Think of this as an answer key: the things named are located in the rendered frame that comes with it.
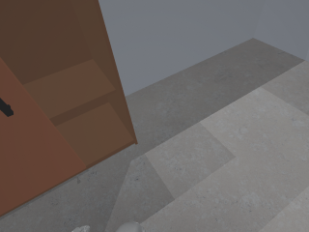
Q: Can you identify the robot left thigh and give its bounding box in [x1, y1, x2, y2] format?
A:
[116, 222, 146, 232]

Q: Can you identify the wardrobe door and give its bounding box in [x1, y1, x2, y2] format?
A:
[0, 57, 87, 215]

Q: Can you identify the handle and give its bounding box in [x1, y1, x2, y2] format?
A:
[0, 98, 14, 117]

